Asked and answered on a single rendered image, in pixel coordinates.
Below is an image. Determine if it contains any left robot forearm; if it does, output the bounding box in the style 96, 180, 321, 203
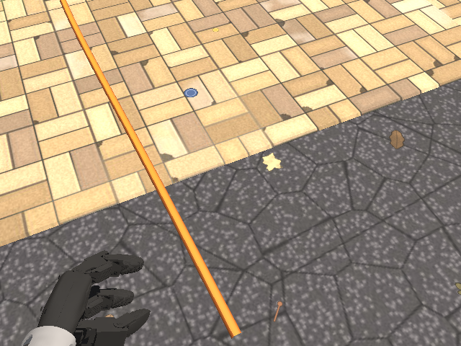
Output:
20, 326, 76, 346

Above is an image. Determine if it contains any robot left hand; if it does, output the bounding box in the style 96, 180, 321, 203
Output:
37, 250, 151, 346

